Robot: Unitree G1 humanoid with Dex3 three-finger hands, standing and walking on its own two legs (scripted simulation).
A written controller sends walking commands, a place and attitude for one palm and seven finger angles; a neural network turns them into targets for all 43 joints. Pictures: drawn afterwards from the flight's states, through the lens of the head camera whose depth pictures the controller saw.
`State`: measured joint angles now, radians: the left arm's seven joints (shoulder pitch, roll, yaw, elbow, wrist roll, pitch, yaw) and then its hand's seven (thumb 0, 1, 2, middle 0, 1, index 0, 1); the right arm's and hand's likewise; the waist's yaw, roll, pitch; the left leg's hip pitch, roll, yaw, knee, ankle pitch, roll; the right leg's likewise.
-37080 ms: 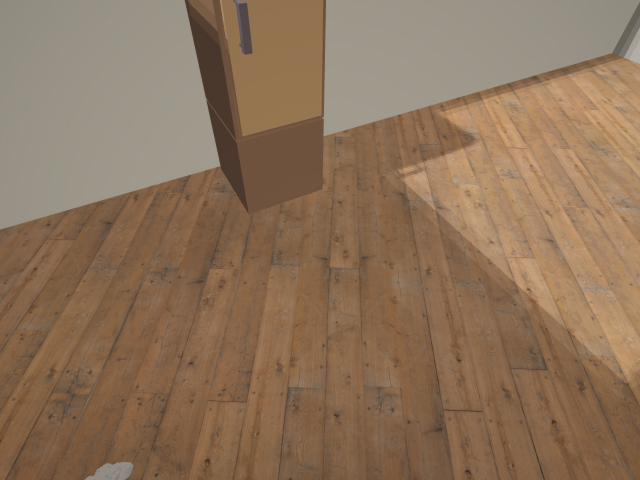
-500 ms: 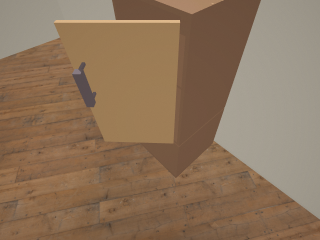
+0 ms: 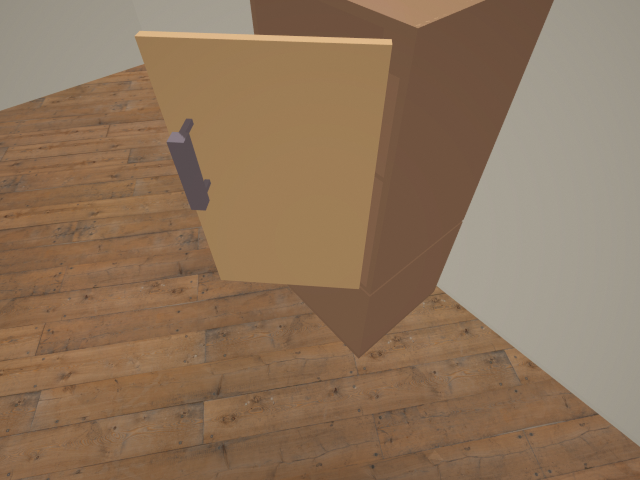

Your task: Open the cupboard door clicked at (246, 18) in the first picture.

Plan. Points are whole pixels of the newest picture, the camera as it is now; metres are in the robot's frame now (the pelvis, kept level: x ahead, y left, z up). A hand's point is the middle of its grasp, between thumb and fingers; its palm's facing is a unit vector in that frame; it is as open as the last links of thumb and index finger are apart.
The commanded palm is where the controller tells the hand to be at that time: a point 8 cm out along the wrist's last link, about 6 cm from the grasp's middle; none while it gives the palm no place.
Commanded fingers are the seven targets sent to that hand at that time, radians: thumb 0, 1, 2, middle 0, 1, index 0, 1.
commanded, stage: shuffle to correct the standing spot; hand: left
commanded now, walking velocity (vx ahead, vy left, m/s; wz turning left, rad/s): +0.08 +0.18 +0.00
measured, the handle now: (194, 165) +0.57 +0.26 +0.05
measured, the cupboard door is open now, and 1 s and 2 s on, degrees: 44 44 44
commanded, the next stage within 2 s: come to a stop and stand still in 0.04 s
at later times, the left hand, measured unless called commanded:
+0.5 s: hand out of the picture +0.11 +0.20 -0.17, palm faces +0.02 -0.97 -0.22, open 7.3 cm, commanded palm none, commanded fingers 0.00 0.90 0.90 -0.20 -0.30 -0.20 -0.30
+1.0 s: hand out of the picture +0.04 +0.20 -0.17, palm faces -0.02 -0.98 -0.21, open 7.3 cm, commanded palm none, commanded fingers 0.00 0.90 0.90 -0.20 -0.30 -0.20 -0.30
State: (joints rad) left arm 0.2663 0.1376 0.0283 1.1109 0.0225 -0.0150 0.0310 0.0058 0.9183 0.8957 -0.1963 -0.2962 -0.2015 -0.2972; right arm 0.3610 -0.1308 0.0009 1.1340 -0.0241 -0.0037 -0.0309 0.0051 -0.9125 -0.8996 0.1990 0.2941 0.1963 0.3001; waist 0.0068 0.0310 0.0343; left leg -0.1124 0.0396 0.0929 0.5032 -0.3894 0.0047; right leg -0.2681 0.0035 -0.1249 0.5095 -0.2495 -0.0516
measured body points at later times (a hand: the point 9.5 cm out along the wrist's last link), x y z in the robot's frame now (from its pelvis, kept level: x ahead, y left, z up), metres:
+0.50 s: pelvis +0.03 +0.02 +0.00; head +0.07 +0.02 +0.45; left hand +0.11 +0.25 -0.15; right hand +0.02 -0.18 -0.17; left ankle -0.02 +0.14 -0.72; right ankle +0.05 -0.07 -0.73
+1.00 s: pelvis +0.03 +0.03 +0.01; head +0.05 +0.02 +0.45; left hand +0.05 +0.26 -0.15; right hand +0.04 -0.20 -0.16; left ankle +0.01 +0.15 -0.73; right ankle +0.05 -0.07 -0.73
